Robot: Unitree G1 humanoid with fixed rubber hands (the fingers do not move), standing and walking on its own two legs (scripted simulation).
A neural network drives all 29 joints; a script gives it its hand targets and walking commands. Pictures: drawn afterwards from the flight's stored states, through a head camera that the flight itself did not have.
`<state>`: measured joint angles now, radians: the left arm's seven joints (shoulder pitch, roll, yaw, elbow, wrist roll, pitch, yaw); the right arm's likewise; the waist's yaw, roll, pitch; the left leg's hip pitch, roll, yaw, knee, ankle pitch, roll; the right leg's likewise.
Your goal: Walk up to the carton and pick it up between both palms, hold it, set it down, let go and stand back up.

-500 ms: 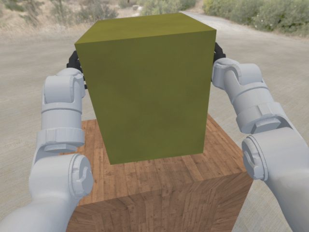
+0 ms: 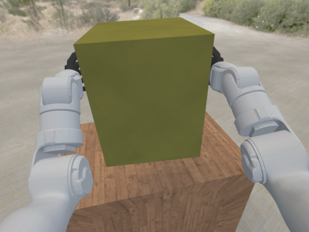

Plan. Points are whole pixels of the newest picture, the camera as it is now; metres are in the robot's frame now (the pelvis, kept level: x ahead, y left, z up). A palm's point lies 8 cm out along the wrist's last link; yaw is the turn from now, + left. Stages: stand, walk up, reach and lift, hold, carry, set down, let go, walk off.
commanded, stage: hold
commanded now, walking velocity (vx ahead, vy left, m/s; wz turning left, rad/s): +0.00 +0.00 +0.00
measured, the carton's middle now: (146, 86) +0.42 +0.00 +0.27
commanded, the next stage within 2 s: none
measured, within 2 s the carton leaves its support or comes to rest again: neither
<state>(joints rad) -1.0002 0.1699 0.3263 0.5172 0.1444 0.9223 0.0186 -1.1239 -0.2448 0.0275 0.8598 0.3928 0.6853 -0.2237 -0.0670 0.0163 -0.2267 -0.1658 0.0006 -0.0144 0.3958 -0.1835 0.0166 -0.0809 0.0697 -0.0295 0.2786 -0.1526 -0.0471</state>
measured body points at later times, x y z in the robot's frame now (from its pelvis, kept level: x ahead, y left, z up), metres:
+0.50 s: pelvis -0.01 +0.00 +0.00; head -0.11 +0.01 +0.44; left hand +0.38 +0.17 +0.31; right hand +0.38 -0.17 +0.31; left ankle +0.02 +0.10 -0.75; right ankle +0.00 -0.09 -0.75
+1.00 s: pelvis +0.00 +0.00 +0.00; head -0.10 +0.01 +0.44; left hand +0.38 +0.17 +0.31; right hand +0.38 -0.17 +0.31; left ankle +0.02 +0.10 -0.75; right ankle +0.00 -0.09 -0.75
